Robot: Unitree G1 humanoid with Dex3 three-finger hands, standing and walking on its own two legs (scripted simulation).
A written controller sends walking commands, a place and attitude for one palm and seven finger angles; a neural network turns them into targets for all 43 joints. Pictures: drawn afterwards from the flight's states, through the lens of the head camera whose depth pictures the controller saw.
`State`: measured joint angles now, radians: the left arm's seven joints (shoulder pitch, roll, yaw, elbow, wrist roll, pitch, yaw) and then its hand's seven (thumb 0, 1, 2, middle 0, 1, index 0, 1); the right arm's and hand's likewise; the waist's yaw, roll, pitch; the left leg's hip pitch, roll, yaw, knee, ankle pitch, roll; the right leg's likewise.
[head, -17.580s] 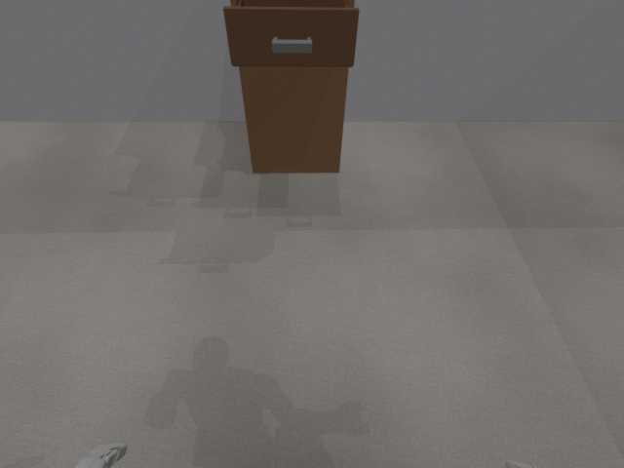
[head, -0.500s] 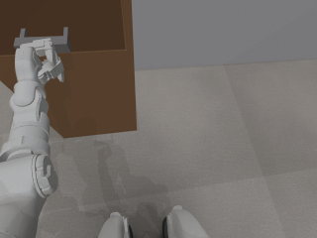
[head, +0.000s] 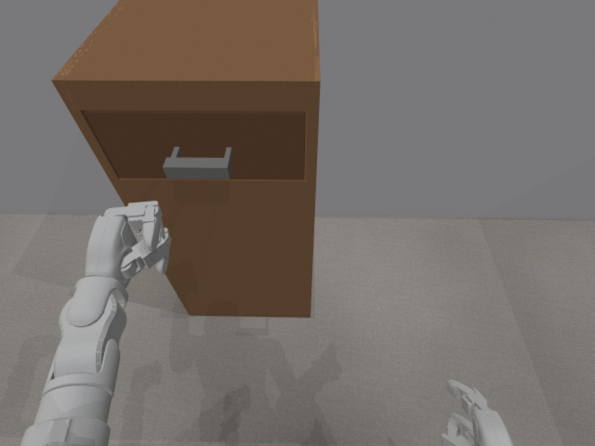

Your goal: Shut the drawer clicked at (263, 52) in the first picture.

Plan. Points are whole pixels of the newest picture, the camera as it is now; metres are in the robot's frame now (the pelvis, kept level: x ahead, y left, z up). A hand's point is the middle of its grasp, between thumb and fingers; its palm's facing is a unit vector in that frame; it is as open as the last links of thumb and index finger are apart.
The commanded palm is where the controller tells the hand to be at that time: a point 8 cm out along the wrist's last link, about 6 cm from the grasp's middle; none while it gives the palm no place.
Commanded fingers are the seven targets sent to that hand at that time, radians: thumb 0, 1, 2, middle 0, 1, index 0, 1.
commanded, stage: draw the hand back to the body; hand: left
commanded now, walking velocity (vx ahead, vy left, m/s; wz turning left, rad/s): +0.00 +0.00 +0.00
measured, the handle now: (200, 159) +0.59 +0.21 +0.02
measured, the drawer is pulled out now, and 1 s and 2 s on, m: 0.00 0.00 0.00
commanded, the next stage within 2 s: step back with the hand held close in 0.84 s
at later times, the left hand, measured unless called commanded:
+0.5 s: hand (68, 321) +0.21 +0.22 +0.16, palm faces +0.34 -0.88 -0.33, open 3.2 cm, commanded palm +0.16 +0.26 +0.18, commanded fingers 0.00 0.90 0.90 -1.40 -1.60 -1.40 -1.60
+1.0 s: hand (30, 364) +0.17 +0.22 +0.18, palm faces +0.41 -0.82 -0.40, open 3.2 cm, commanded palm +0.12 +0.26 +0.20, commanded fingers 0.00 0.90 0.90 -1.40 -1.60 -1.40 -1.60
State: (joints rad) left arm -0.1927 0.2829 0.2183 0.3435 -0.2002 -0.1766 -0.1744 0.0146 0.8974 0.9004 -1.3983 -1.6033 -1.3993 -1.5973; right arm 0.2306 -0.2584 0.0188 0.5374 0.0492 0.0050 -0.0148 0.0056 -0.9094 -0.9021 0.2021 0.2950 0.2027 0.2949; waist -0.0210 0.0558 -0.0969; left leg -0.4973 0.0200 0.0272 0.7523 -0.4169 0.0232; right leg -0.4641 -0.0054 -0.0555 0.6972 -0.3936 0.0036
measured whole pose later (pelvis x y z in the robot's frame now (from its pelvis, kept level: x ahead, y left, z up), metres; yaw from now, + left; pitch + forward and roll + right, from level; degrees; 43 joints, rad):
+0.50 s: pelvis -0.01 -0.01 +0.03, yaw +0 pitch -3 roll +0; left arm 0.34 0.31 0.22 -0.27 -0.08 -0.07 0.09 0.01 0.89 0.90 -1.40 -1.60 -1.40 -1.60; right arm 0.18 -0.24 0.05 0.60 0.01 -0.03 -0.06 0.01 -0.91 -0.90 0.20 0.30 0.20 0.30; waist 0.05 0.07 0.02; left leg -0.10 0.01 0.04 0.42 -0.26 0.01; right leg -0.09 -0.01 -0.05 0.41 -0.26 -0.01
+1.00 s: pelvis -0.01 -0.02 +0.03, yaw +0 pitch -4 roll +0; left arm 0.53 0.31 0.28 -0.45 -0.06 -0.10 0.11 0.01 0.89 0.90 -1.40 -1.60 -1.40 -1.60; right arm 0.20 -0.23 0.03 0.61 0.00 -0.10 -0.08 0.01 -0.91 -0.90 0.20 0.30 0.20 0.30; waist 0.07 0.08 0.02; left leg -0.10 0.02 0.03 0.43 -0.27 0.00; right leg -0.07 0.01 -0.06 0.40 -0.26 -0.02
